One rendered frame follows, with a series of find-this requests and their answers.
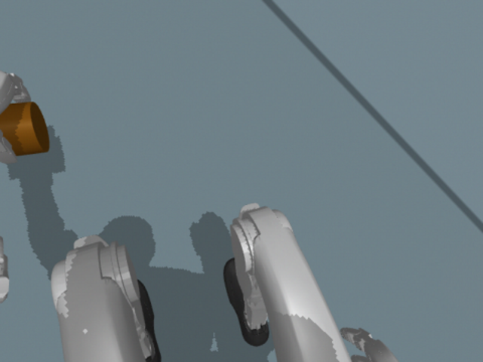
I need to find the left robot foot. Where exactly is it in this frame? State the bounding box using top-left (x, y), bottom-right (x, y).
top-left (137, 279), bottom-right (162, 362)

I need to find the right robot foot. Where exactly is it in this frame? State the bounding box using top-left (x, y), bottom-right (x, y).
top-left (223, 258), bottom-right (269, 346)

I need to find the right robot hand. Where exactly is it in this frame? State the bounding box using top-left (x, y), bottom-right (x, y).
top-left (340, 327), bottom-right (399, 362)

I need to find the left robot hand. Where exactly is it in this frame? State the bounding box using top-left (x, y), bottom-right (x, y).
top-left (0, 70), bottom-right (31, 164)

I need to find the can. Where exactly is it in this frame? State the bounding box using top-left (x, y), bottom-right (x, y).
top-left (0, 102), bottom-right (50, 156)

